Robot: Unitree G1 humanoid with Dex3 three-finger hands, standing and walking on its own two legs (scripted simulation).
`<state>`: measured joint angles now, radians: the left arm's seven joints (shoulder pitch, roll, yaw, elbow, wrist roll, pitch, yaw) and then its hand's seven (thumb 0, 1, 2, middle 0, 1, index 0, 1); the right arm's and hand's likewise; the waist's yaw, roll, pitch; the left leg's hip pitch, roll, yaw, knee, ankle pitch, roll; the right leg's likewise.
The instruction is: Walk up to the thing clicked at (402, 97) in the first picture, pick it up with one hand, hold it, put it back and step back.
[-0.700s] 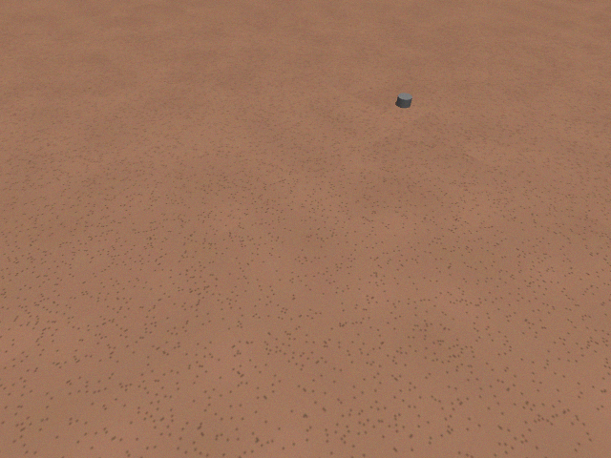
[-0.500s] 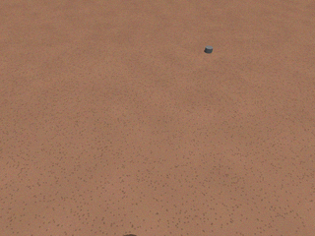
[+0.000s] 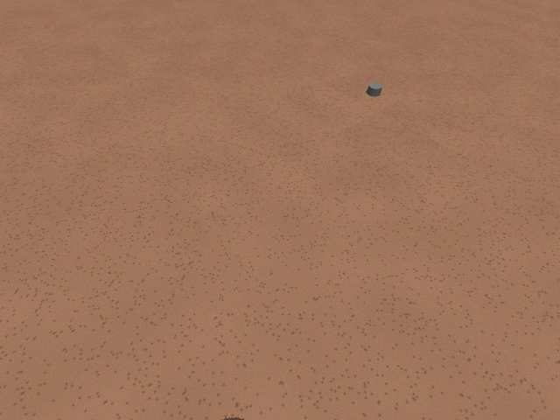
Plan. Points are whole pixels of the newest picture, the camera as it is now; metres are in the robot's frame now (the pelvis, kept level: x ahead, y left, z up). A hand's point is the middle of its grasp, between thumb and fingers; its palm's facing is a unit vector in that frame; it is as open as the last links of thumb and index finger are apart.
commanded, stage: stand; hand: left
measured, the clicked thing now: (374, 89) +2.31 -0.60 -0.75
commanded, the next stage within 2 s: walk up in 0.42 s
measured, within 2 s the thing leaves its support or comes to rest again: neither
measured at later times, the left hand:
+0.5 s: hand out of the picture +0.08 +0.25 -0.15, palm faces -0.04 -0.95 -0.32, open 7.4 cm
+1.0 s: hand (218, 353) +0.26 +0.13 -0.14, palm faces -0.14 -0.92 -0.37, open 7.4 cm
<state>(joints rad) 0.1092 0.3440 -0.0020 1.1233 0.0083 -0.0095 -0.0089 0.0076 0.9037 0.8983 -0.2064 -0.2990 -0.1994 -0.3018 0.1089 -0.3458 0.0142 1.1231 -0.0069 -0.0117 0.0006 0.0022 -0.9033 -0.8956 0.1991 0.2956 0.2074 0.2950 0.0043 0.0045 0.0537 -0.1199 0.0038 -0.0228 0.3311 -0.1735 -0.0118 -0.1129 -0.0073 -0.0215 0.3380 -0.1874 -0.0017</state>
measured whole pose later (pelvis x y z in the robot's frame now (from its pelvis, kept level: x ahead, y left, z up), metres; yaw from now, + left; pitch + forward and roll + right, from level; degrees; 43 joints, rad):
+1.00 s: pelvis +0.17 -0.14 -0.01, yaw -13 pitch -4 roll -1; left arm 0.30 0.39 0.07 0.99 0.00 -0.06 -0.09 0.01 0.90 0.90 -0.21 -0.30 -0.20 -0.30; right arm 0.17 -0.44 -0.06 0.98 -0.01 -0.06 0.09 0.01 -0.91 -0.90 0.20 0.30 0.20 0.29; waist 0.06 0.07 0.00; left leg -0.51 0.10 0.06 1.04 -0.29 0.01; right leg -0.14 0.00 -0.07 0.47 -0.28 -0.03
